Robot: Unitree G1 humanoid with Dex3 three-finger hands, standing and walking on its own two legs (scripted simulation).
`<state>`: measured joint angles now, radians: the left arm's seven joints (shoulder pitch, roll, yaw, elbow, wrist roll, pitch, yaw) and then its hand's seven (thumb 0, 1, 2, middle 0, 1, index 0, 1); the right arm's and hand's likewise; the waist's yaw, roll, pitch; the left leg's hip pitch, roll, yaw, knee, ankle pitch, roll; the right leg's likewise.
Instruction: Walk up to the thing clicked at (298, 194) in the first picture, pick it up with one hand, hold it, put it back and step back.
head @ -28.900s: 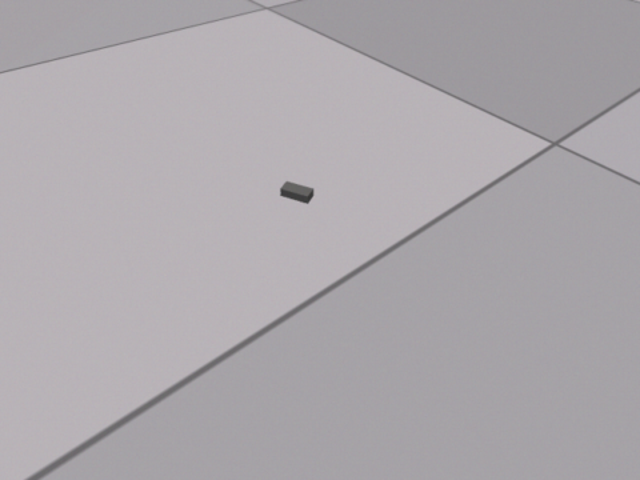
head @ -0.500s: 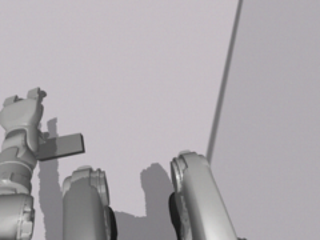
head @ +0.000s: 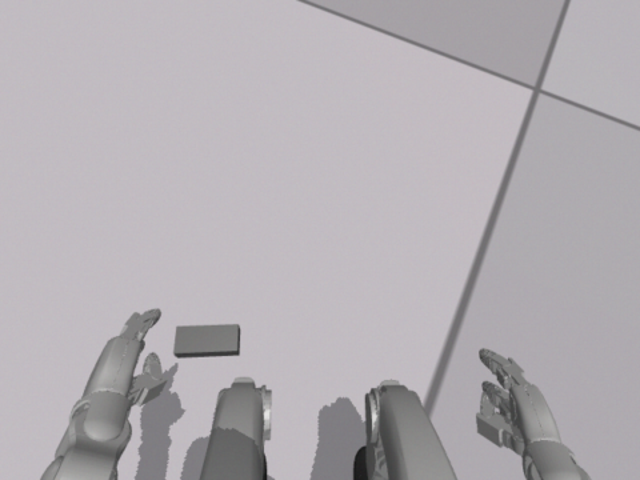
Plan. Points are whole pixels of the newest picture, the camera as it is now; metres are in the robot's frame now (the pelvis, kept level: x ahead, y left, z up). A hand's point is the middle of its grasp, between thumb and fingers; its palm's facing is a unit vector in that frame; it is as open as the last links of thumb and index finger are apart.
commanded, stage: home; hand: left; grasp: from above
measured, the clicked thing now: (208, 341) +0.44 +0.24 -0.53
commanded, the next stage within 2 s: none
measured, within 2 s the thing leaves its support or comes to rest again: neither
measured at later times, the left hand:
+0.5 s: hand (107, 382) +0.24 +0.19 +0.11, palm faces +0.10 -0.97 -0.20, open 7.4 cm
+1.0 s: hand (100, 402) +0.22 +0.19 +0.12, palm faces +0.11 -0.97 -0.19, open 7.4 cm
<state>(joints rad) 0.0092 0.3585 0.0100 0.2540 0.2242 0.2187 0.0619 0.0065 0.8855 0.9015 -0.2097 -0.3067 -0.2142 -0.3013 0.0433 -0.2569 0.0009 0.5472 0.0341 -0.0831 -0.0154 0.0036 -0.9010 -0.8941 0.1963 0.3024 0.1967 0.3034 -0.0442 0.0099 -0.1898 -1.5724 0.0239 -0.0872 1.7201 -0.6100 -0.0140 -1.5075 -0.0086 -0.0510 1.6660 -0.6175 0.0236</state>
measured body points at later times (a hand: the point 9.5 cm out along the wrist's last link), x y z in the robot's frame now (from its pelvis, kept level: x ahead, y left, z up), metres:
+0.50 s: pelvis +0.07 +0.00 +0.16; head +0.10 +0.02 +0.61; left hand +0.23 +0.24 +0.12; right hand +0.22 -0.24 +0.09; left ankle +0.08 +0.12 -0.51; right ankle +0.08 -0.14 -0.51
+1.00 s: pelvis +0.07 +0.00 +0.17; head +0.09 +0.01 +0.62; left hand +0.22 +0.24 +0.13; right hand +0.25 -0.23 +0.11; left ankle +0.08 +0.12 -0.51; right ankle +0.08 -0.14 -0.51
